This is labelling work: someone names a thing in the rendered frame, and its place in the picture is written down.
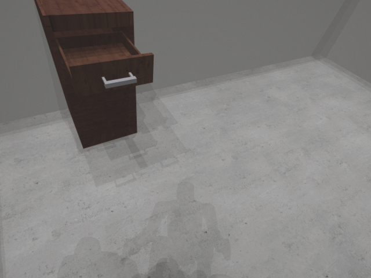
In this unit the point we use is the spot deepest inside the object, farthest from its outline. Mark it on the drawer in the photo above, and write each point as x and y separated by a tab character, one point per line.
112	55

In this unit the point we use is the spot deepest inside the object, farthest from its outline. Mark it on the cabinet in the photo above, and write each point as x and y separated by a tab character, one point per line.
100	117

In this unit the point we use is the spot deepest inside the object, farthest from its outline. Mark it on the handle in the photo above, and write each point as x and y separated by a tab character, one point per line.
119	82

